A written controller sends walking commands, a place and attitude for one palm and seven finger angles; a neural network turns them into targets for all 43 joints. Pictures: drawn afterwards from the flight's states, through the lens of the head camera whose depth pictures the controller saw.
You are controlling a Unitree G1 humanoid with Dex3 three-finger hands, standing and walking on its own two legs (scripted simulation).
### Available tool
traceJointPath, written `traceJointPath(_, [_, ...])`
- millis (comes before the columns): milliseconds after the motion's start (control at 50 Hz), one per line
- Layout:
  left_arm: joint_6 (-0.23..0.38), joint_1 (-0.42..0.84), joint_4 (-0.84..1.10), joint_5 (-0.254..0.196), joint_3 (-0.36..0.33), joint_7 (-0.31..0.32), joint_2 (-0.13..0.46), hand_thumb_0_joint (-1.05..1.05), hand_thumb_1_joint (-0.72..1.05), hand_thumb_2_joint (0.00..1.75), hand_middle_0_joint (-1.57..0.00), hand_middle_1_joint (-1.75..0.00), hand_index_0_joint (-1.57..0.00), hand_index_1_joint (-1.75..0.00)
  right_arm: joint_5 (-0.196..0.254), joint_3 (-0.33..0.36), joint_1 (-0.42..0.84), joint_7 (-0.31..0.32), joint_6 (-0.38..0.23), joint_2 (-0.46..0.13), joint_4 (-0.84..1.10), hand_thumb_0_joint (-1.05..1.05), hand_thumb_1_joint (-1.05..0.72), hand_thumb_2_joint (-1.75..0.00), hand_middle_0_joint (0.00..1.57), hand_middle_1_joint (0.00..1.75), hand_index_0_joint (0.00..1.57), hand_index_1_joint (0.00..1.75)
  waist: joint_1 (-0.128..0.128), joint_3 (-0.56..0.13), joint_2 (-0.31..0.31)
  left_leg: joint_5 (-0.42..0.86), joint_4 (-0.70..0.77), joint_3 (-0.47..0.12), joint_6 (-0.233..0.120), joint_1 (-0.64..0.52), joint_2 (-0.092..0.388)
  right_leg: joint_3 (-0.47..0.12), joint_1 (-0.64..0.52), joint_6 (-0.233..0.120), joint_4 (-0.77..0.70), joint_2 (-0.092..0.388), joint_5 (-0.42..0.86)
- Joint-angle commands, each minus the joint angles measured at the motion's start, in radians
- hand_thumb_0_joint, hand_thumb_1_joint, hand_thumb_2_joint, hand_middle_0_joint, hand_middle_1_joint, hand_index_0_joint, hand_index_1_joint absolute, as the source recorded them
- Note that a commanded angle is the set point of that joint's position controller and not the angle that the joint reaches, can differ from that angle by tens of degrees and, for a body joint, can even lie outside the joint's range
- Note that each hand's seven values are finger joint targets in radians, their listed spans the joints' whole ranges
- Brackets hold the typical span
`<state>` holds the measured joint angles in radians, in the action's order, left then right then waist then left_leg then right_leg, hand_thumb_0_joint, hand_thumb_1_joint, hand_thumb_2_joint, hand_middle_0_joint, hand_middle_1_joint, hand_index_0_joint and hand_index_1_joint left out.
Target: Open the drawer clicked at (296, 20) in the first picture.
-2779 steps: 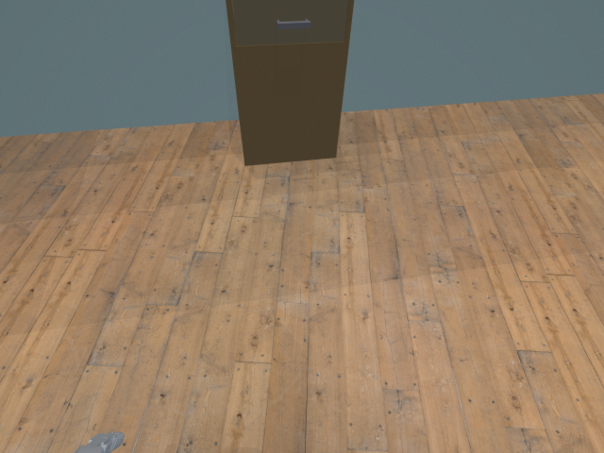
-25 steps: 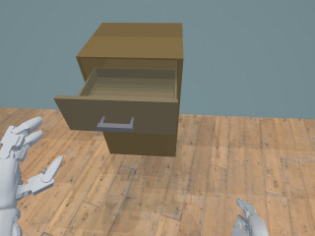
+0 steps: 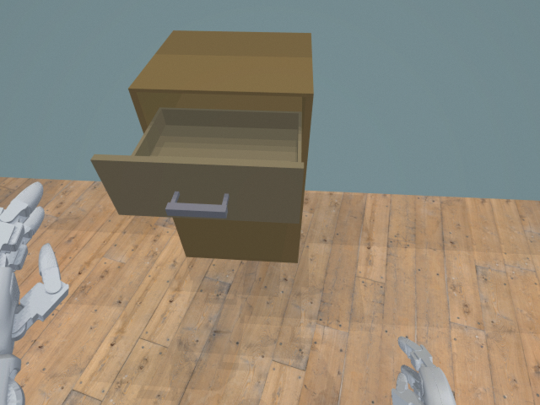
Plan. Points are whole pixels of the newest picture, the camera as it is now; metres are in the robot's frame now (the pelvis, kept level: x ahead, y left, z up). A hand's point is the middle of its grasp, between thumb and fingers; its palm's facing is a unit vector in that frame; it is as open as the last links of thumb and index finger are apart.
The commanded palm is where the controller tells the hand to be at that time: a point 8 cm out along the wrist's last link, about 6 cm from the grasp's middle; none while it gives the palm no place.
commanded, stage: step back with the hand held close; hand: left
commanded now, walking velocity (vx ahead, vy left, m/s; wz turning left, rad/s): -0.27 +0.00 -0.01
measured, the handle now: (199, 203) +0.53 +0.21 -0.06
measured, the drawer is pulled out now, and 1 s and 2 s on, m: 0.29 0.29 0.29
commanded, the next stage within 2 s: stop stepping back and stand still in 0.98 s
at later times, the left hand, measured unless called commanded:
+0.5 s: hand (34, 333) +0.15 +0.25 +0.16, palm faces +0.36 -0.84 -0.42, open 7.4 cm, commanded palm +0.08 +0.30 +0.17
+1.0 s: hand out of the picture +0.04 +0.22 +0.15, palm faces +0.24 -0.85 -0.47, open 7.4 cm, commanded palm -0.04 +0.27 +0.17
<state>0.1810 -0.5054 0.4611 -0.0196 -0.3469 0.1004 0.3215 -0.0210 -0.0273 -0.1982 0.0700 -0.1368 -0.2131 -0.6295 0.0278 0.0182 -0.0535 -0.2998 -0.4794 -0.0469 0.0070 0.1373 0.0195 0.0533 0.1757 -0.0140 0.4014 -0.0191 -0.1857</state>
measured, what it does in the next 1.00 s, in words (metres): walks backwards: right foot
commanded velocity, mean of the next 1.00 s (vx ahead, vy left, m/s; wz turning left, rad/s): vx -0.31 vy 0.00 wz -0.02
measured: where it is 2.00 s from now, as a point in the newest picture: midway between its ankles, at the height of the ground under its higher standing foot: outside the picture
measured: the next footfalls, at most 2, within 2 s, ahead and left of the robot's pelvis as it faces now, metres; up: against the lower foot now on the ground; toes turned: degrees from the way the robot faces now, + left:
right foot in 0.96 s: -0.23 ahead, -0.09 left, +0.00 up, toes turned -4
left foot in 1.26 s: -0.23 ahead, +0.08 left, +0.00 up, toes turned +2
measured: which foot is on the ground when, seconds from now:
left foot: down 0.00-0.98, up 1.00-1.00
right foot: down 0.00-0.60, up 0.62-0.94, down 0.96-1.00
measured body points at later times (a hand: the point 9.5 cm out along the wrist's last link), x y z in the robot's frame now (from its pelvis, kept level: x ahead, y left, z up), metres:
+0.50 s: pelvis -0.05 +0.02 -0.01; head -0.04 +0.04 +0.44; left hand +0.12 +0.29 +0.18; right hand +0.13 -0.22 -0.08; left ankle -0.03 +0.12 -0.74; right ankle -0.01 -0.11 -0.74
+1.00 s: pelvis -0.18 +0.00 -0.01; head -0.14 +0.00 +0.44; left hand +0.02 +0.26 +0.18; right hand +0.01 -0.22 -0.09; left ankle -0.04 +0.11 -0.73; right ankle -0.26 -0.08 -0.74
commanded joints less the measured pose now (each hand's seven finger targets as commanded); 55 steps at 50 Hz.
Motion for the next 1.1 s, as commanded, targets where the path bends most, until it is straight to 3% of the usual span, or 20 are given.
traceJointPath(0, [0.054, -0.026, 0.182, 0.018, -0.075, 0.027, 0.138, 0.0, 0.9, 0.9, -0.2, -0.3, -0.2, -0.3, -0.01, 0.068, 0.078, 0.016, 0.008, -0.129, 0.168, 0.0, -0.9, -0.9, 0.2, 0.3, 0.2, 0.3, -0.039, -0.061, 0.126, 0.091, -0.088, 0.026, -0.027, 0.103, -0.014, -0.165, 0.085, -0.054, -0.133, 0.172, 0.014])
traceJointPath(60, [0.052, -0.1, 0.261, 0.013, -0.092, 0.046, 0.153, 0.0, 0.9, 0.9, -0.2, -0.3, -0.2, -0.3, -0.003, 0.075, 0.06, 0.019, 0.036, -0.125, 0.196, 0.0, -0.9, -0.9, 0.2, 0.3, 0.2, 0.3, -0.046, -0.185, 0.119, 0.288, -0.051, -0.001, -0.021, 0.137, 0.02, -0.1, -0.038, -0.053, -0.017, 0.162, 0.208])
traceJointPath(120, [0.061, -0.137, 0.363, 0.012, -0.136, 0.065, 0.209, 0.0, 0.9, 0.9, -0.2, -0.3, -0.2, -0.3, -0.004, 0.08, 0.081, 0.031, 0.034, -0.126, 0.219, 0.0, -0.9, -0.9, 0.2, 0.3, 0.2, 0.3, -0.033, -0.247, -0.009, 0.572, 0.002, -0.055, -0.017, 0.155, 0.078, -0.031, -0.097, -0.017, 0.13, 0.093, 0.367])
traceJointPath(200, [0.076, -0.156, 0.477, 0.0, -0.184, 0.075, 0.276, 0.0, 0.9, 0.9, -0.2, -0.3, -0.2, -0.3, -0.008, 0.082, 0.086, 0.034, 0.006, -0.126, 0.231, 0.0, -0.9, -0.9, 0.2, 0.3, 0.2, 0.3, -0.022, -0.261, -0.15, 0.673, 0.056, -0.092, -0.026, 0.181, 0.126, -0.005, -0.069, 0.015, 0.229, 0.019, 0.16])
traceJointPath(260, [0.096, -0.157, 0.464, 0.001, -0.167, 0.071, 0.242, 0.0, 0.9, 0.9, -0.2, -0.3, -0.2, -0.3, -0.019, 0.076, 0.067, 0.023, -0.025, -0.133, 0.224, 0.0, -0.9, -0.9, 0.2, 0.3, 0.2, 0.3, -0.023, -0.186, -0.193, 0.526, 0.11, -0.114, -0.056, 0.306, 0.164, -0.017, -0.081, 0.019, 0.282, 0.0, -0.01])
traceJointPath(340, [0.102, -0.151, 0.33, -0.001, -0.153, 0.064, 0.203, 0.0, 0.9, 0.9, -0.2, -0.3, -0.2, -0.3, -0.005, 0.076, 0.058, 0.01, -0.033, -0.142, 0.193, 0.0, -0.9, -0.9, 0.2, 0.3, 0.2, 0.3, -0.036, -0.116, -0.068, 0.317, 0.037, -0.069, -0.049, 0.375, 0.128, -0.062, -0.084, 0.001, 0.173, 0.044, 0.156])
traceJointPath(400, [0.099, -0.109, 0.251, -0.007, -0.136, 0.057, 0.2, 0.0, 0.9, 0.9, -0.2, -0.3, -0.2, -0.3, 0.007, 0.079, 0.042, 0.0, -0.007, -0.133, 0.176, 0.0, -0.9, -0.9, 0.2, 0.3, 0.2, 0.3, -0.054, -0.134, 0.102, 0.173, -0.133, 0.016, 0.0, 0.304, 0.02, -0.208, 0.026, -0.063, 0.015, 0.186, 0.345])
traceJointPath(480, [0.093, -0.078, 0.257, -0.009, -0.127, 0.052, 0.217, 0.0, 0.9, 0.9, -0.2, -0.3, -0.2, -0.3, 0.028, 0.068, 0.075, 0.008, 0.017, -0.104, 0.186, 0.0, -0.9, -0.9, 0.2, 0.3, 0.2, 0.3, -0.036, -0.133, 0.212, -0.139, -0.298, 0.03, -0.015, 0.247, -0.024, -0.242, 0.174, -0.102, -0.134, 0.273, 0.001])
traceJointPath(520, [0.089, -0.073, 0.309, -0.007, -0.144, 0.055, 0.238, 0.0, 0.9, 0.9, -0.2, -0.3, -0.2, -0.3, 0.021, 0.055, 0.083, 0.018, 0.024, -0.097, 0.196, 0.0, -0.9, -0.9, 0.2, 0.3, 0.2, 0.3, -0.045, -0.122, 0.183, -0.063, -0.11, 0.032, -0.019, 0.191, -0.009, -0.157, 0.203, -0.065, -0.096, 0.21, -0.049])
traceJointPath(560, [0.092, -0.084, 0.371, -0.008, -0.14, 0.054, 0.231, 0.0, 0.9, 0.9, -0.2, -0.3, -0.2, -0.3, 0.012, 0.066, 0.089, 0.03, 0.023, -0.138, 0.213, 0.0, -0.9, -0.9, 0.2, 0.3, 0.2, 0.3, -0.041, -0.101, -0.062, 0.076, 0.142, -0.116, -0.053, 0.265, 0.095, -0.036, 0.147, 0.017, 0.101, 0.035, -0.09])
traceJointPath(600, [0.109, -0.086, 0.414, 0.003, -0.147, 0.06, 0.241, 0.0, 0.9, 0.9, -0.2, -0.3, -0.2, -0.3, -0.005, 0.069, 0.096, 0.032, -0.006, -0.135, 0.213, 0.0, -0.9, -0.9, 0.2, 0.3, 0.2, 0.3, -0.03, -0.133, -0.302, -0.106, 0.344, -0.291, -0.109, 0.452, 0.254, -0.027, 0.02, 0.028, 0.472, -0.058, -0.281])
traceJointPath(640, [0.105, -0.046, 0.473, 0.027, -0.124, 0.098, 0.22, 0.0, 0.9, 0.9, -0.2, -0.3, -0.2, -0.3, -0.054, 0.066, 0.049, 0.038, -0.049, -0.118, 0.198, 0.0, -0.9, -0.9, 0.2, 0.3, 0.2, 0.3, -0.044, -0.098, -0.202, 0.012, 0.304, -0.276, -0.137, 0.434, 0.281, -0.092, 0.107, 0.015, 0.645, -0.06, -0.327])
traceJointPath(720, [0.063, -0.116, 0.408, -0.007, -0.086, 0.081, 0.184, 0.0, 0.9, 0.9, -0.2, -0.3, -0.2, -0.3, -0.006, 0.073, 0.032, 0.006, -0.097, -0.114, 0.144, 0.0, -0.9, -0.9, 0.2, 0.3, 0.2, 0.3, -0.029, -0.201, -0.142, 0.506, 0.148, -0.117, -0.109, -0.009, 0.199, -0.046, 0.24, 0.043, 0.422, -0.038, -0.297])
traceJointPath(820, [0.036, -0.065, 0.328, -0.033, -0.087, 0.064, 0.187, 0.0, 0.9, 0.9, -0.2, -0.3, -0.2, -0.3, -0.011, 0.068, 0.079, -0.01, -0.088, -0.133, 0.12, 0.0, -0.9, -0.9, 0.2, 0.3, 0.2, 0.3, -0.036, -0.164, -0.113, 0.38, 0.226, -0.143, -0.124, 0.071, 0.231, -0.039, 0.12, 0.038, 0.259, -0.049, -0.305])
traceJointPath(900, [0.044, -0.123, 0.361, -0.049, -0.162, 0.049, 0.253, 0.0, 0.9, 0.9, -0.2, -0.3, -0.2, -0.3, 0.003, 0.068, 0.132, -0.028, -0.056, -0.139, 0.154, 0.0, -0.9, -0.9, 0.2, 0.3, 0.2, 0.3, -0.001, -0.221, -0.08, 0.233, 0.197, -0.081, -0.087, 0.154, 0.174, -0.028, -0.027, 0.008, 0.01, -0.031, -0.093])
traceJointPath(940, [0.06, -0.133, 0.394, -0.054, -0.197, 0.044, 0.308, 0.0, 0.9, 0.9, -0.2, -0.3, -0.2, -0.3, 0.02, 0.056, 0.154, -0.041, -0.021, -0.108, 0.185, 0.0, -0.9, -0.9, 0.2, 0.3, 0.2, 0.3, -0.008, -0.225, 0.195, 0.035, -0.039, 0.057, -0.016, 0.22, 0.028, -0.24, 0.017, -0.039, -0.154, 0.18, 0.062])
traceJointPath(960, [0.071, -0.121, 0.392, -0.051, -0.225, 0.05, 0.341, 0.0, 0.9, 0.9, -0.2, -0.3, -0.2, -0.3, 0.03, 0.051, 0.159, -0.039, -0.011, -0.106, 0.182, 0.0, -0.9, -0.9, 0.2, 0.3, 0.2, 0.3, 0.013, -0.189, 0.264, -0.104, -0.266, 0.101, 0.023, 0.264, -0.044, -0.343, 0.134, -0.093, -0.21, 0.327, 0.099])
traceJointPath(980, [0.082, -0.114, 0.391, -0.041, -0.22, 0.064, 0.325, 0.0, 0.9, 0.9, -0.2, -0.3, -0.2, -0.3, 0.038, 0.049, 0.161, -0.036, -0.004, -0.106, 0.176, 0.0, -0.9, -0.9, 0.2, 0.3, 0.2, 0.3, 0.018, -0.176, 0.251, -0.181, -0.443, 0.062, 0.026, 0.383, -0.083, -0.324, 0.075, -0.074, -0.155, 0.353, 0.393])
traceJointPath(1020, [0.056, -0.181, 0.362, -0.024, -0.24, 0.067, 0.326, 0.0, 0.9, 0.9, -0.2, -0.3, -0.2, -0.3, 0.04, 0.046, 0.158, -0.027, 0.007, -0.086, 0.182, 0.0, -0.9, -0.9, 0.2, 0.3, 0.2, 0.3, -0.005, -0.261, 0.258, -0.199, -0.546, 0.04, 0.033, 0.481, -0.069, -0.197, -0.089, -0.001, -0.004, 0.306, 0.89])
traceJointPath(1080, [0.034, -0.139, 0.336, -0.003, -0.169, 0.065, 0.268, 0.0, 0.9, 0.9, -0.2, -0.3, -0.2, -0.3, 0.031, 0.019, 0.159, 0.008, 0.042, -0.061, 0.183, 0.0, -0.9, -0.9, 0.2, 0.3, 0.2, 0.3, -0.034, -0.185, 0.116, -0.111, -0.43, 0.137, 0.032, 0.351, -0.052, -0.134, -0.012, -0.067, 0.001, 0.242, 0.879])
